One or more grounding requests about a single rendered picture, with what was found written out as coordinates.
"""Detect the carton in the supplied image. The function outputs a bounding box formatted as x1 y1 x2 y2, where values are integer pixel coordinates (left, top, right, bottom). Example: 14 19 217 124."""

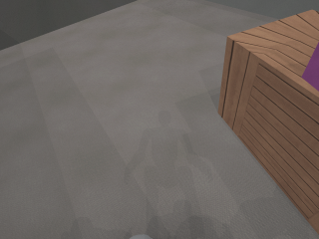
301 42 319 92

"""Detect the pedestal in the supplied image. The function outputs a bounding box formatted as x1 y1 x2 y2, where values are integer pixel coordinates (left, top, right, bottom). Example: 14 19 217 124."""
217 10 319 235

